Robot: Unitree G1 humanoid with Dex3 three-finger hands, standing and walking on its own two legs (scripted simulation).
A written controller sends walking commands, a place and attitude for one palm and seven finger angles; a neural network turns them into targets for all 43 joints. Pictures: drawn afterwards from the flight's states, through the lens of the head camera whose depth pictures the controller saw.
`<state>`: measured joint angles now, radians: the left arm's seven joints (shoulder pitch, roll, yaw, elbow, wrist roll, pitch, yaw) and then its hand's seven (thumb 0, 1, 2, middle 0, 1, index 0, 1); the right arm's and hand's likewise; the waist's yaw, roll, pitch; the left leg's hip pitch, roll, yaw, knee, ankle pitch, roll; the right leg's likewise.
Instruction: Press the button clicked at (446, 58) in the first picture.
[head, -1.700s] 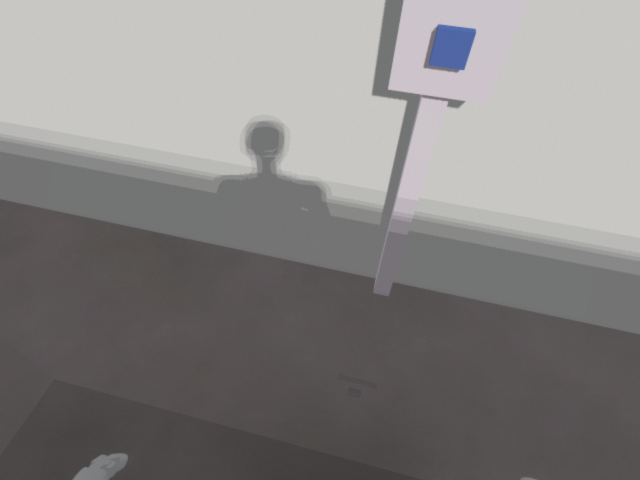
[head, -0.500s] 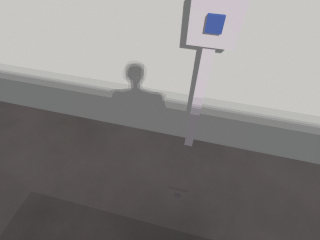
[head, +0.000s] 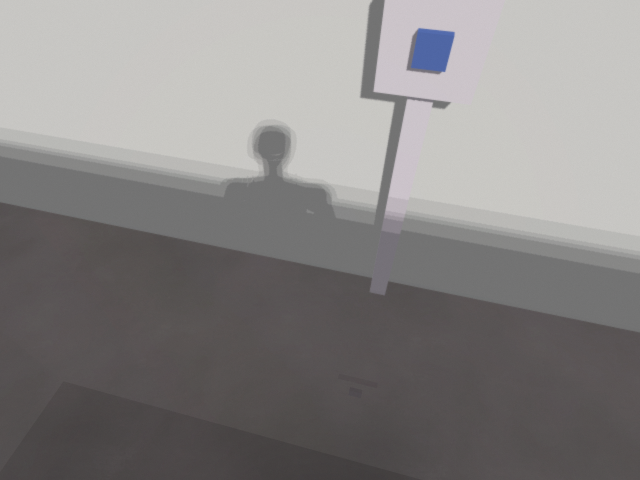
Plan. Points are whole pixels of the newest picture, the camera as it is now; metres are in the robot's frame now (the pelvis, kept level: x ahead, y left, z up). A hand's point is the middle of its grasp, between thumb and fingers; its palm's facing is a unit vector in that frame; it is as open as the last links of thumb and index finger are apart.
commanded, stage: turn to face it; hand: left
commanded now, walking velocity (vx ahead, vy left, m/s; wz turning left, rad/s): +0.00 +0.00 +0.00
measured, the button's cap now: (432, 49) +0.87 -0.17 +0.15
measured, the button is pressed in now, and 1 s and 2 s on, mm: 0 0 0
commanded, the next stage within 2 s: take the last steps up to it in 0.52 s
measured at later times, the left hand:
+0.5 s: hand out of the picture +0.05 +0.20 -0.18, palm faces -0.11 -0.97 -0.24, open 7.4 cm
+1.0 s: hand out of the picture +0.09 +0.15 -0.18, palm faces -0.16 -0.96 -0.25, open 7.4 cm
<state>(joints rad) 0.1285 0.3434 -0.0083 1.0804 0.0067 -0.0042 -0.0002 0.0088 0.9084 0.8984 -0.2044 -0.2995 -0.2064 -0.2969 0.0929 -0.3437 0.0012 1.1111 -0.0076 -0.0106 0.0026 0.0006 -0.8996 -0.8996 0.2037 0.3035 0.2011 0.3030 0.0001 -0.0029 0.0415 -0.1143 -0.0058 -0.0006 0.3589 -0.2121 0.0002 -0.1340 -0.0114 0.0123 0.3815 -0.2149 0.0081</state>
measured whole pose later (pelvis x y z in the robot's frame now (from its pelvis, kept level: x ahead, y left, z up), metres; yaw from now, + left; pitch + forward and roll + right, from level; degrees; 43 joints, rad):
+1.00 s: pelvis +0.02 -0.05 -0.03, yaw -12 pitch +0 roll -2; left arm 0.31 0.21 0.06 0.98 0.02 -0.01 -0.02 0.01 0.91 0.90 -0.20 -0.30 -0.20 -0.30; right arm 0.28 -0.25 -0.06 1.07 -0.03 0.02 -0.01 0.00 -0.90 -0.90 0.20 0.30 0.20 0.30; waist 0.00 0.06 0.01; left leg -0.35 0.15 0.07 0.97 -0.52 -0.02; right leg -0.27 0.02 -0.10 0.63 -0.36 -0.04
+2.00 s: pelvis +0.34 -0.19 -0.02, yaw -17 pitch -1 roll +0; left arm 0.10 0.12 0.02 1.04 0.00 -0.06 0.01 0.00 0.92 0.90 -0.20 -0.30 -0.20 -0.30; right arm 0.43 -0.10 -0.04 1.18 0.00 0.00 -0.03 0.00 -0.90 -0.90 0.20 0.30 0.20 0.30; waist -0.07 0.02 0.10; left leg -0.26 0.10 0.05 1.03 -0.55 -0.03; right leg -0.34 -0.04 -0.18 0.59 -0.24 -0.05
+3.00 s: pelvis +0.30 -0.13 +0.00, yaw -18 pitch +0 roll +1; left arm 0.24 0.17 0.04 1.07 0.01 0.03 0.02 0.01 0.92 0.90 -0.20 -0.30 -0.20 -0.30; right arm 0.38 -0.13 -0.05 1.16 -0.02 0.02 -0.03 0.00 -0.90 -0.90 0.20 0.30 0.20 0.30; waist -0.06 -0.01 -0.01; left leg -0.25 0.02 0.10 0.38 -0.13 0.02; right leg -0.17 -0.04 -0.04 0.46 -0.30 0.02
